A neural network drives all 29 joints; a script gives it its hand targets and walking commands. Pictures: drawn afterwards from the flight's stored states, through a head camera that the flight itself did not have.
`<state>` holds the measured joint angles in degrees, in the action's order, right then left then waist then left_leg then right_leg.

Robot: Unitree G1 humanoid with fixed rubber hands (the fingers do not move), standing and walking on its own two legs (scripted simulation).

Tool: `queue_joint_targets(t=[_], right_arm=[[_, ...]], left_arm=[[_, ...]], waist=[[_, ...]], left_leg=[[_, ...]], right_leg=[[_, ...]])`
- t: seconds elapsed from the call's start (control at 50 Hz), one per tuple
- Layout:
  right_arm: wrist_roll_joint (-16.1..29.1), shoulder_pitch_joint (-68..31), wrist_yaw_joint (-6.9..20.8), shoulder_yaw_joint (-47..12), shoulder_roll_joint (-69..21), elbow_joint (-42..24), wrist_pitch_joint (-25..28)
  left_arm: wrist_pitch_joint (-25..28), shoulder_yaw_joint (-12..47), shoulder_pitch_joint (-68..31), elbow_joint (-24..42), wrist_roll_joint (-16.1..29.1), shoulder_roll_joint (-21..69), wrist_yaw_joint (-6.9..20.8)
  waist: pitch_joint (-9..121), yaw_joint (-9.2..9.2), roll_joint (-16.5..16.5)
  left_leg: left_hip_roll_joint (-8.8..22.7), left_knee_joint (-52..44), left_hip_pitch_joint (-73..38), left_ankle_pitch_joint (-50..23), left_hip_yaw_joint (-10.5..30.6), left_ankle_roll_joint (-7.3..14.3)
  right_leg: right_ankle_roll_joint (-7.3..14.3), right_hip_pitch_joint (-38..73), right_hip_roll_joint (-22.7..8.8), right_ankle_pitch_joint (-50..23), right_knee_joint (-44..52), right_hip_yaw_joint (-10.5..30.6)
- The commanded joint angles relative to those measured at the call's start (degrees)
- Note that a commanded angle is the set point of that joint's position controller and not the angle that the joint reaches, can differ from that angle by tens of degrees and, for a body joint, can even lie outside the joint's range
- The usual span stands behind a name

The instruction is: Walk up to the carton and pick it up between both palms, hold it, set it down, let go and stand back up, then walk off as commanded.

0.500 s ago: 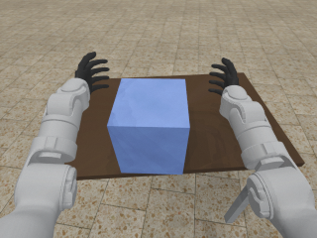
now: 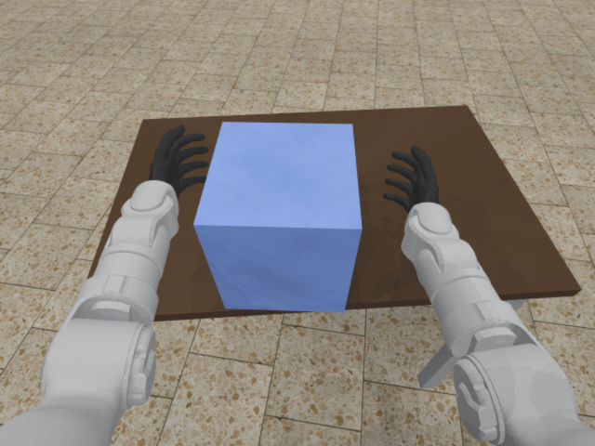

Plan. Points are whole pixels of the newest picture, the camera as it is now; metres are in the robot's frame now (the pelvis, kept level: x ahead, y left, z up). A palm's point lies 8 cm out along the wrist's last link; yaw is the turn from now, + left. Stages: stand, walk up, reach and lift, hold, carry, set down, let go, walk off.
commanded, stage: reach and lift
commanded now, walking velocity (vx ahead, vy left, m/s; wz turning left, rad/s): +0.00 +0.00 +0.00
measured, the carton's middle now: (285, 220) +0.43 +0.04 +0.05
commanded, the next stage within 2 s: none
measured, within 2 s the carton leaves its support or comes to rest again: neither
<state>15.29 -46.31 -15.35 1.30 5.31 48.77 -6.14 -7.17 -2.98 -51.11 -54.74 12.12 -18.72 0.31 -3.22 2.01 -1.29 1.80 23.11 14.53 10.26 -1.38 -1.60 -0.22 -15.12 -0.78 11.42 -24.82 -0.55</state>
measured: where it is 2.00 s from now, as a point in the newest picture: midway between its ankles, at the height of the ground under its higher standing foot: outside the picture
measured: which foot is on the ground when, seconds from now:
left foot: down 0.00-1.00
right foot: down 0.00-1.00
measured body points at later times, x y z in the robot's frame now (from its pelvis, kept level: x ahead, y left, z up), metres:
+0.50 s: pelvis +0.00 +0.00 +0.00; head +0.05 +0.01 +0.45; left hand +0.46 +0.18 +0.11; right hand +0.43 -0.13 +0.09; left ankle +0.02 +0.14 -0.74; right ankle +0.02 -0.12 -0.74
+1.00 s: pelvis +0.00 +0.01 +0.00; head +0.05 +0.02 +0.45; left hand +0.46 +0.18 +0.11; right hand +0.42 -0.11 +0.09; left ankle +0.02 +0.14 -0.74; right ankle +0.02 -0.12 -0.74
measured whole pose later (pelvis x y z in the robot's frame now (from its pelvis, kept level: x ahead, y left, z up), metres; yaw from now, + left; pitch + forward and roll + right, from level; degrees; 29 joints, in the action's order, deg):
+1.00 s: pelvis +0.00 +0.01 +0.00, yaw +0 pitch +5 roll +0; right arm -13.3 -44.7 -12.6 20.9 -9.2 51.1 7.2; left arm -0.1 -23.1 -50.5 -54.8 -15.3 -6.4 2.7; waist -0.3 1.8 -1.3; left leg 1.8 23.1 17.5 10.1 -1.4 -1.2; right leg -0.7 -17.0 -0.8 10.1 -22.6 -0.6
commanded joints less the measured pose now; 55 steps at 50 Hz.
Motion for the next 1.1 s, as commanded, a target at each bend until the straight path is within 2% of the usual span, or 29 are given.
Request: queue_joint_targets(t=[0.0, 0.18, 0.3, 0.44, 0.64, 0.74, 0.78, 0.82, 0.86, 0.88, 0.96, 1.08], right_arm=[[-3.74, -21.94, 0.56, 0.19, 4.98, -7.37, 4.95], [-3.73, -20.71, -0.15, -0.33, 3.84, -8.27, 6.54], [-4.63, -21.08, -0.52, 0.21, 0.95, -7.87, 6.46], [-8.47, -21.83, -0.97, 3.35, -2.79, -7.52, 7.06], [-15.00, -21.83, -1.69, 8.51, -8.06, -5.02, 9.82], [-19.51, -21.65, 0.14, 10.49, -13.19, -3.51, 11.73], [-22.57, -22.18, 1.80, 11.12, -18.48, -3.33, 12.61], [-27.70, -23.94, 5.01, 11.43, -29.50, -3.51, 13.67], [-33.36, -24.83, 9.56, 10.50, -42.77, -2.92, 14.57], [-35.02, -23.89, 10.88, 10.46, -44.55, -2.78, 15.17], [-36.74, -23.30, 12.59, 10.37, -43.42, -2.57, 17.51], [-36.23, -24.73, 13.67, 10.62, -41.93, -2.01, 17.79]], left_arm=[[5.49, -0.40, -21.35, 4.47, -3.47, -2.69, -0.22], [5.54, -2.02, -19.85, 7.66, -5.37, -0.33, -1.05], [5.38, -2.40, -20.38, 8.03, -6.23, 3.12, -1.01], [5.81, -3.87, -21.64, 7.26, -8.62, 7.38, -0.74], [5.28, -6.23, -22.54, 7.42, -14.70, 14.14, -0.06], [6.46, -8.31, -22.10, 5.02, -18.74, 18.90, 1.83], [6.97, -9.39, -22.21, 3.86, -21.39, 23.54, 3.55], [7.42, -9.92, -23.00, 2.16, -25.50, 33.73, 6.80], [7.69, -9.25, -23.04, 0.09, -29.98, 46.08, 10.82], [7.88, -9.18, -21.66, -0.57, -31.37, 48.24, 11.51], [8.56, -8.05, -19.06, -2.49, -32.53, 50.21, 10.71], [8.55, -7.61, -18.80, -4.15, -32.23, 50.77, 9.86]], waist=[[45.81, 0.64, 4.93], [47.59, -0.02, 4.48], [45.70, 0.31, 3.92], [44.58, 1.16, 3.76], [41.15, 2.07, 4.85], [38.94, 1.36, 3.77], [38.05, 1.00, 3.08], [37.22, 0.88, 2.53], [37.66, 0.52, 2.76], [38.56, 0.35, 3.21], [38.64, 0.64, 4.20], [35.42, 0.53, 4.19]], left_leg=[[-2.24, 3.19, -10.36, -20.90, -1.15, -1.11], [-2.31, 3.99, -10.79, -24.31, -1.39, -1.48], [-2.26, 3.54, -10.42, -22.99, -1.50, -1.13], [-2.16, 3.43, -10.06, -21.53, -1.55, -1.12], [-1.77, 2.74, -12.26, -21.14, -2.31, -2.06], [-1.93, 1.48, -11.67, -19.70, -3.19, -1.57], [-2.13, 0.73, -11.06, -19.31, -3.70, -1.22], [-2.46, -0.28, -10.51, -19.08, -4.30, -0.84], [-2.91, -1.60, -10.74, -19.58, -5.09, -0.68], [-3.09, -2.02, -11.26, -20.26, -5.43, -0.81], [-2.77, -2.16, -13.29, -21.94, -5.58, -1.49], [-2.20, -2.84, -14.06, -19.90, -5.11, -1.47]], right_leg=[[-0.94, 3.44, 2.99, -20.41, 5.25, -1.84], [-1.52, 3.44, 3.43, -25.10, 4.55, -1.75], [-1.58, 2.44, 3.35, -23.47, 4.99, -1.70], [-1.62, 1.63, 3.28, -21.11, 5.51, -1.83], [-1.78, 2.35, 3.20, -19.06, 6.50, -2.98], [-1.87, 5.18, 2.33, -18.46, 6.95, -3.19], [-2.02, 7.31, 1.84, -18.98, 6.93, -3.29], [-2.18, 10.06, 1.24, -19.79, 6.77, -3.55], [-2.00, 14.04, 0.98, -22.01, 6.69, -3.84], [-1.96, 16.04, 1.32, -23.98, 6.55, -4.03], [-1.44, 16.93, 2.74, -24.91, 6.73, -5.14], [-0.60, 14.82, 3.26, -18.66, 8.25, -5.87]])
